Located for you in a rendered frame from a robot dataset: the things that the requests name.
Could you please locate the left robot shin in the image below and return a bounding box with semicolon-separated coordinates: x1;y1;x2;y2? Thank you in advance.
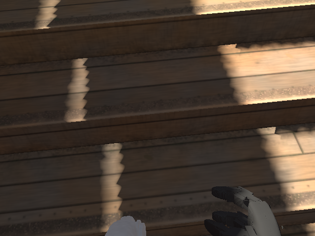
109;215;136;227

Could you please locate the robot left thigh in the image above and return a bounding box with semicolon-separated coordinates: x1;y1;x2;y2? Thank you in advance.
104;218;147;236

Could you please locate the robot right hand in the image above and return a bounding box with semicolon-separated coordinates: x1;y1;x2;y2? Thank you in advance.
204;186;284;236

